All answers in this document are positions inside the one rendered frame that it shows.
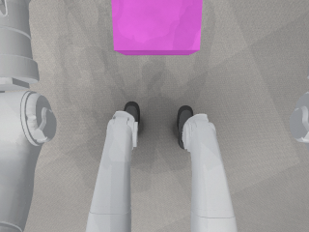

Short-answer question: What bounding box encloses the left robot foot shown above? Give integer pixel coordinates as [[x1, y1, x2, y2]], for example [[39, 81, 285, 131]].
[[124, 101, 140, 126]]

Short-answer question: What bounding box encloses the left robot forearm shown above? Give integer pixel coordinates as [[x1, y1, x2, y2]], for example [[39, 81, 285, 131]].
[[0, 0, 40, 93]]

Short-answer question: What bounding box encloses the carton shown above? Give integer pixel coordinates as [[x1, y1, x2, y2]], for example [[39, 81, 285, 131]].
[[111, 0, 203, 55]]

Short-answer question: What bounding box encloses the left robot upper arm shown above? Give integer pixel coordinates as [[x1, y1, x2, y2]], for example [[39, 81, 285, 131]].
[[0, 90, 57, 232]]

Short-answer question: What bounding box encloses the left robot thigh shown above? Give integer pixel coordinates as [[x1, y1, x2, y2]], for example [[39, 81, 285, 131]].
[[85, 116, 138, 232]]

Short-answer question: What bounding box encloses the right robot upper arm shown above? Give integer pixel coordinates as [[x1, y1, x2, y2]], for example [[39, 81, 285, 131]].
[[289, 92, 309, 152]]

